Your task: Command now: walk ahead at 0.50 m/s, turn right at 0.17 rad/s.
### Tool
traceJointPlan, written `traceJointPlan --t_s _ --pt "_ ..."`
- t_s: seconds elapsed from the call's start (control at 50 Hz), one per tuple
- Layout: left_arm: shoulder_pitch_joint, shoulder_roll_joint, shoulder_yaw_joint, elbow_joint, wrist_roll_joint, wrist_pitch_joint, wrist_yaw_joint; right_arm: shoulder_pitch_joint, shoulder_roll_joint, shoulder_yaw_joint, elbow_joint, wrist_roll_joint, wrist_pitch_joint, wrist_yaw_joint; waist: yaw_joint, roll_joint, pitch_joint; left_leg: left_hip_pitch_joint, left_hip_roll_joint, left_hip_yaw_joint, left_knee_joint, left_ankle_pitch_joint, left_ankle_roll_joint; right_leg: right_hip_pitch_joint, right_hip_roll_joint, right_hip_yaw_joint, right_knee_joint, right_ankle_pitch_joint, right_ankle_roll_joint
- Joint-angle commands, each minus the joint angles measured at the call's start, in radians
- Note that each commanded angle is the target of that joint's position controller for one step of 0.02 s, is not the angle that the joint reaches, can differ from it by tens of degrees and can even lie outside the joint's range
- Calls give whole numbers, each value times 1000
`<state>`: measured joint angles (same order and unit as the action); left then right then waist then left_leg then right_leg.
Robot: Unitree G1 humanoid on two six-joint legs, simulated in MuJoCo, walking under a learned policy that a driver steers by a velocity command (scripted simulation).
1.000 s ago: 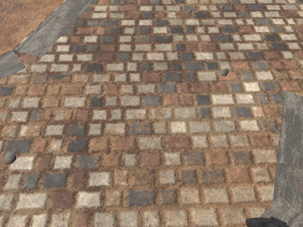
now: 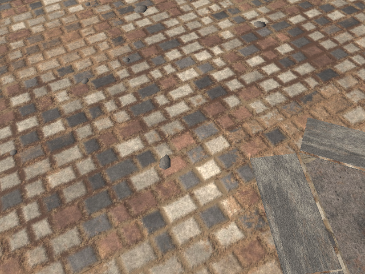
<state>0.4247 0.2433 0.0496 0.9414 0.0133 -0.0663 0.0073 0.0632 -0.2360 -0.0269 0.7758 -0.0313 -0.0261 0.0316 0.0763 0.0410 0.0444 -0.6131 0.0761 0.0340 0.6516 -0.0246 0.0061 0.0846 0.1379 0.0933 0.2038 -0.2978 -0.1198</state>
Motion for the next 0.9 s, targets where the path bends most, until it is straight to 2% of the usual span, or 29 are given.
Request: traceJointPlan --t_s 0.02,0.06,0.08,0.1,0.12,0.14,0.16,0.18,0.2,0.22,0.26,0.3,0.36,0.42,0.48,0.52,0.54,0.56,0.58,0.6,0.62,0.64,0.66,0.68,0.7,0.72,0.74,0.8,0.9 --pt "41 158 27 -18 9 -10 14 -94 -91 -17 -99 5 -29 -2 -24 -118 28 36 -48 18 -88 -56 49 34 -311 103 63 787 -63" --pt "0 180 30 -18 17 -15 14 88 -127 -35 -38 11 -35 -18 -105 -129 -57 254 -116 46 -126 -137 93 37 -297 54 232 1039 -35" --pt "-14 180 29 -18 16 -14 11 244 -140 -45 13 7 -42 -29 -180 -101 -135 442 -119 47 -189 -93 121 -10 -264 11 417 1016 -19" --pt "-6 146 17 -41 11 -19 9 408 -198 -61 47 -13 -46 -42 -234 -23 -246 683 53 -149 -191 -173 173 -183 -217 -26 689 725 -5" --pt "113 70 7 -49 -20 -20 -3 449 -304 -90 60 -24 -42 -35 -167 225 -326 903 301 -674 -284 -192 339 -535 -11 -97 1065 -5 52" --pt "71 134 16 -49 19 -22 -1 351 -229 -76 57 23 -29 -17 -132 121 -260 836 281 -805 -381 -245 336 -654 -52 -10 1139 -158 35" --pt "-15 136 16 -72 23 -24 -6 249 -176 -64 34 31 -27 -11 -104 40 -112 701 252 -637 -383 -261 322 -701 -113 -8 1121 -75 37" --pt "-83 124 10 -90 25 -30 -11 214 -131 -53 33 23 -30 -7 -100 -32 -54 604 202 -534 -403 -168 301 -693 -147 -18 1068 -25 43" --pt "-103 110 8 -102 27 -26 -16 215 -115 -47 43 20 -34 -11 -79 -32 -22 539 158 -462 -418 -85 278 -672 -172 -22 1010 -9 52" --pt "-101 100 4 -112 35 -14 -20 220 -101 -41 61 22 -39 -15 -55 -12 -22 490 116 -405 -434 -21 255 -630 -189 -25 959 1 69" --pt "-97 85 -3 -121 38 6 -24 255 -127 -48 78 29 -50 -18 -43 15 -41 460 88 -358 -446 71 260 -601 -192 -47 899 -1 100" --pt "-144 80 -8 -142 37 16 -26 280 -153 -57 84 32 -50 -21 -48 15 -31 424 70 -331 -473 38 269 -624 -202 -67 827 23 130" --pt "-297 78 -14 -200 32 21 -26 332 -157 -62 90 33 -43 -23 -88 16 14 412 48 -329 -504 -13 255 -686 -213 -83 666 137 167" --pt "-399 70 -21 -236 24 19 -29 383 -164 -69 93 32 -39 -23 -130 24 5 459 33 -332 -478 12 226 -689 -199 -82 536 239 179" --pt "-455 66 -27 -265 14 10 -21 420 -168 -72 97 25 -28 -31 -146 30 -10 510 20 -311 -354 350 197 -653 -148 -94 461 246 173" --pt "-449 73 -28 -272 8 1 -13 418 -171 -75 87 18 -17 -38 -144 50 -40 529 12 -325 -270 456 165 -589 -114 -86 415 220 157" --pt "-414 86 -24 -265 7 -4 -9 397 -173 -77 74 15 -12 -42 -126 61 -53 525 5 -345 -231 458 143 -530 -103 -71 372 202 146" --pt "-360 106 -18 -251 6 -10 -4 365 -180 -80 59 15 -10 -46 -100 68 -65 515 -4 -368 -187 443 122 -457 -93 -59 314 197 133" --pt "-288 122 -12 -233 9 -19 4 326 -189 -84 45 23 -13 -46 -55 55 -83 493 -36 -370 -103 430 97 -350 -94 -59 216 262 117" --pt "-187 168 -1 -217 23 -36 15 307 -169 -81 24 39 -22 -41 -11 -3 -152 410 -88 -342 64 306 66 -161 -200 11 175 398 82" --pt "-78 243 12 -222 37 -36 30 348 -92 -60 -18 54 -27 -46 -5 -167 -300 266 -153 -224 324 -222 43 70 -495 219 256 794 29" --pt "-111 277 29 -230 7 -6 24 499 -107 -69 -25 69 -6 -60 -76 -346 -439 143 -238 -126 517 -684 38 153 -665 464 264 973 -125" --pt "-171 178 15 -254 -4 12 17 505 -159 -75 30 30 20 -68 -97 -170 -351 100 -154 -128 598 -615 33 33 -611 421 238 810 -134" --pt "-221 99 -9 -267 -4 15 18 416 -160 -78 27 13 31 -56 -89 -101 -216 91 -135 -118 594 -543 18 -90 -528 280 198 708 -104" --pt "-264 76 -19 -271 4 22 22 373 -142 -78 14 11 41 -45 -105 -105 -154 97 -111 -109 565 -494 0 -173 -468 182 155 646 -73" --pt "-272 83 -18 -267 6 22 28 339 -136 -78 -1 4 55 -33 -108 -158 -111 99 -90 -101 544 -454 -14 -226 -431 110 128 633 -65" --pt "-269 102 -11 -261 10 23 29 349 -126 -76 1 2 68 -24 -113 -184 -103 129 -100 -80 562 -427 -26 -270 -408 56 116 655 -69" --pt "-249 119 -1 -255 13 19 26 322 -125 -76 -23 12 84 -13 -121 -164 -136 137 -105 -72 547 -392 -36 -280 -420 -6 109 670 -98" --pt "-229 134 9 -241 17 35 21 211 -98 -53 -75 7 103 4 -98 -187 -114 183 -74 -48 315 -342 -26 -323 -417 -62 71 374 -95"
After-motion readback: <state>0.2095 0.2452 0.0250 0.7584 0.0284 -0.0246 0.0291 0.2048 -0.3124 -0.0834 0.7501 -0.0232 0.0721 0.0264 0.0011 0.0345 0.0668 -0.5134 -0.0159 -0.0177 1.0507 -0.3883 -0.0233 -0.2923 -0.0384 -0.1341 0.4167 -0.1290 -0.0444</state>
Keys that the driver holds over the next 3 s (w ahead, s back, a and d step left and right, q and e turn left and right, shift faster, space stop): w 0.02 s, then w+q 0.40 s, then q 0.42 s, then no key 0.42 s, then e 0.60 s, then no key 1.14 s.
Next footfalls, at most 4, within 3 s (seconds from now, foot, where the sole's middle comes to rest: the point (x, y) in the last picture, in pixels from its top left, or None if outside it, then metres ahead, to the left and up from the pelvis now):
0.08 left None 0.23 0.11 -0.77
0.60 right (219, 263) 0.50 -0.04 -0.77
1.06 left None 0.34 0.14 -0.77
1.38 right None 0.43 -0.05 -0.77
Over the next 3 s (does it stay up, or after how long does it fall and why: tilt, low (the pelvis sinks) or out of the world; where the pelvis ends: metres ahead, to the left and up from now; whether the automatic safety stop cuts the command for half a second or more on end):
stays up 0.31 0.01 0.01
